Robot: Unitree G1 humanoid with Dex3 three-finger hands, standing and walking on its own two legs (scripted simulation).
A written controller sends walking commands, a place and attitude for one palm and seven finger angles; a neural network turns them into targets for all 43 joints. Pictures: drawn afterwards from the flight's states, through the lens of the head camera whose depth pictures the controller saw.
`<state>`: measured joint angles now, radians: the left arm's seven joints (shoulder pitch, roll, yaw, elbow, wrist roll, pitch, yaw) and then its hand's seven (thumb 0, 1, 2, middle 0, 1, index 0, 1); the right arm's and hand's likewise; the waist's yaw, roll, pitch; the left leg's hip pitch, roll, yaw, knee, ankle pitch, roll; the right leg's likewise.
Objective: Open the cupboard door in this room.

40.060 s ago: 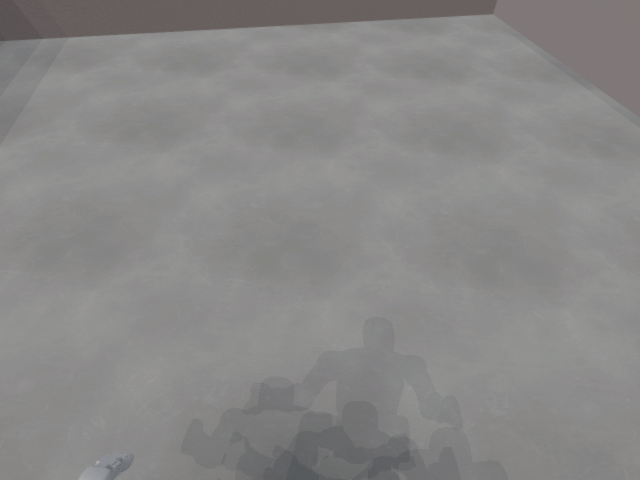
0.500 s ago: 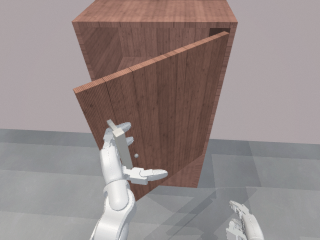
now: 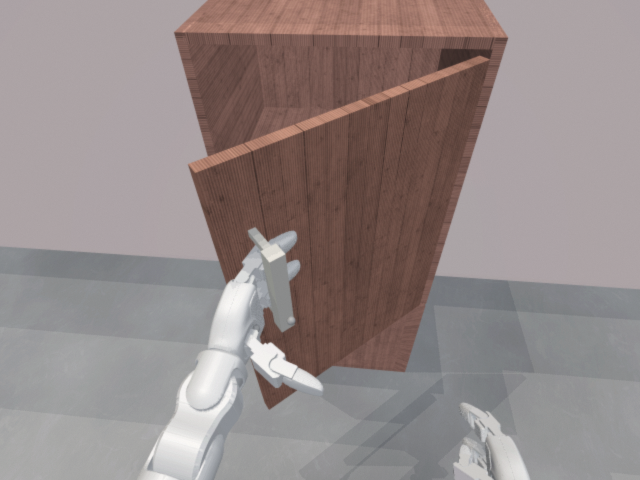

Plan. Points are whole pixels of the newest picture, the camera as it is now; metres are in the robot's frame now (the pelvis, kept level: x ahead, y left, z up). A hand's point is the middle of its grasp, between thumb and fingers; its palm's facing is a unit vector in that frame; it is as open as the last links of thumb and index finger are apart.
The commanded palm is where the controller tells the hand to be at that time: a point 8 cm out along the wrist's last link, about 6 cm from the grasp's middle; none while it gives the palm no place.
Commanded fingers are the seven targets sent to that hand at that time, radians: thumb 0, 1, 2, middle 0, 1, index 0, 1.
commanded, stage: slide the hand sideways off the handle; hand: left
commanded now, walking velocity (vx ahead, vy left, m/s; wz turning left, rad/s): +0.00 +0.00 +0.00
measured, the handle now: (271, 281) +0.33 +0.10 +0.09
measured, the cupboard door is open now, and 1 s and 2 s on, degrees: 41 42 42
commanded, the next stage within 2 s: draw the hand back to the body in 0.92 s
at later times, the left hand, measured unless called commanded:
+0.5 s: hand (276, 351) +0.24 +0.08 +0.09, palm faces -0.02 -1.00 -0.04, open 16.0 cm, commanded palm +0.20 +0.14 +0.09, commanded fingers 0.00 -0.50 0.30 -0.15 -0.30 -0.15 -0.30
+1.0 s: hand (218, 387) +0.19 +0.13 +0.09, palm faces -0.01 -1.00 -0.04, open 16.3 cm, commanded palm +0.16 +0.18 +0.09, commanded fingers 0.00 -0.50 0.30 -0.15 -0.30 -0.15 -0.30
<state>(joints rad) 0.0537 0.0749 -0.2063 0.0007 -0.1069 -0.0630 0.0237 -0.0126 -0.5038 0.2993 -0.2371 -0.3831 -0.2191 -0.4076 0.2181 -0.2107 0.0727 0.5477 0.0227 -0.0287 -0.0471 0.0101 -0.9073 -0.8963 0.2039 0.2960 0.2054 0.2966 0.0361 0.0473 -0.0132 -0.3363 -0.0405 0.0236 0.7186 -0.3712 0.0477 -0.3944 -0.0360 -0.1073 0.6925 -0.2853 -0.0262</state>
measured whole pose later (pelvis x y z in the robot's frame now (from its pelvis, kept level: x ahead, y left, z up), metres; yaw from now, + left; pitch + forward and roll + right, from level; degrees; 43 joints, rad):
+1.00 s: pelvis +0.02 -0.03 -0.01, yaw +0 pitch +4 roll -1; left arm 0.62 0.19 0.08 -0.34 -0.27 -0.25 -0.22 -0.01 -0.50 0.30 -0.15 -0.30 -0.16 -0.30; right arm 0.26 -0.25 0.03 0.50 0.03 -0.21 -0.05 0.01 -0.91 -0.90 0.20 0.30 0.20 0.30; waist 0.03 0.06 -0.07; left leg -0.46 0.01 -0.01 0.85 -0.46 0.01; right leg -0.51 0.01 -0.14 0.80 -0.37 -0.06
